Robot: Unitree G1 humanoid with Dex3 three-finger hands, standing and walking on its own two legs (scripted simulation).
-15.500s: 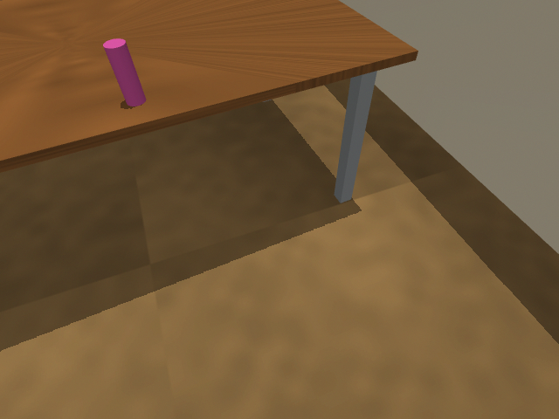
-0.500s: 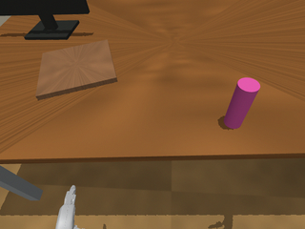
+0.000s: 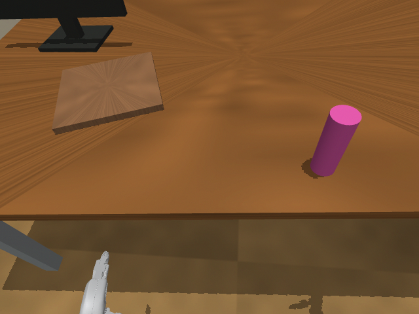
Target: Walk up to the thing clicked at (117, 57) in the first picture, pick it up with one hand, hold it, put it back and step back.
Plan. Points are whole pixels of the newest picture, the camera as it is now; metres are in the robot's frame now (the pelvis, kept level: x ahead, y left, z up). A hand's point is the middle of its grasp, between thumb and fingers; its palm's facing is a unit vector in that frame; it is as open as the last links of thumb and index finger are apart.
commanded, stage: go down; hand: right
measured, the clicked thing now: (332, 143) +0.44 -0.19 +0.06
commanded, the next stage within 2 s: approach in 0.40 s
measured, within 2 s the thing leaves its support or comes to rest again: neither
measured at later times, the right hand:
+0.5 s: hand out of the picture +0.36 -0.38 +0.17, palm faces +0.19 +0.98 -0.01, open 17.3 cm
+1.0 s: hand (389, 157) +0.41 -0.28 +0.07, palm faces +0.06 +1.00 +0.05, open 17.2 cm
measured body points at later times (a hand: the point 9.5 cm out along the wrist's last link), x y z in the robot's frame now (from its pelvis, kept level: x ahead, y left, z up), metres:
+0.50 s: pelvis +0.00 +0.00 +0.00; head +0.04 -0.02 +0.45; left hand +0.15 +0.27 -0.06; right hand +0.34 -0.43 +0.17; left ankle -0.02 +0.14 -0.71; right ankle +0.02 -0.13 -0.71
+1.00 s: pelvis -0.01 +0.01 -0.02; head +0.06 -0.03 +0.42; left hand +0.14 +0.27 -0.07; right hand +0.40 -0.33 +0.07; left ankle -0.02 +0.14 -0.71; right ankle +0.02 -0.13 -0.71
